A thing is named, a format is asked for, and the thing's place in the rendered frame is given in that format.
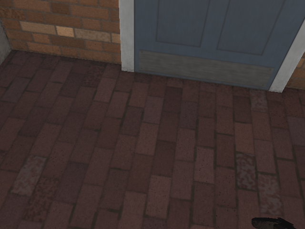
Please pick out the robot right hand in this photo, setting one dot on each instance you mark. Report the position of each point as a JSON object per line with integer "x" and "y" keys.
{"x": 270, "y": 223}

